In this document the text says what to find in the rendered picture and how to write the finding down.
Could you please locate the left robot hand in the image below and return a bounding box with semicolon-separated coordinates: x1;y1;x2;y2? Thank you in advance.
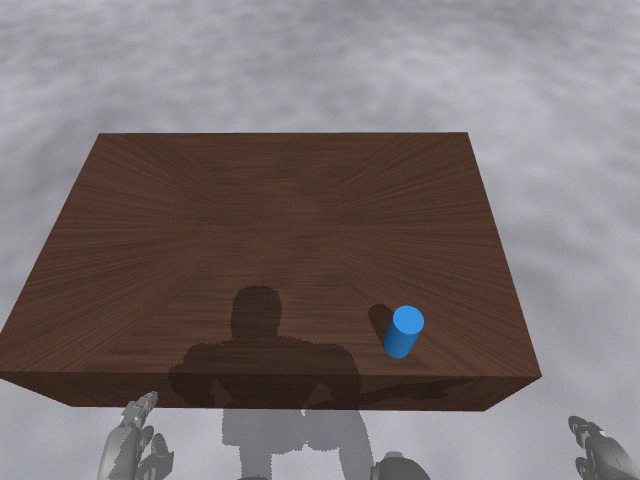
97;391;174;480

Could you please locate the right robot hand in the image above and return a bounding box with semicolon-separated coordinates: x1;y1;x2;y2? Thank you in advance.
568;416;640;480

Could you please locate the can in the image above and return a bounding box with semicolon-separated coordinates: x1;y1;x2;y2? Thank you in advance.
384;306;424;358

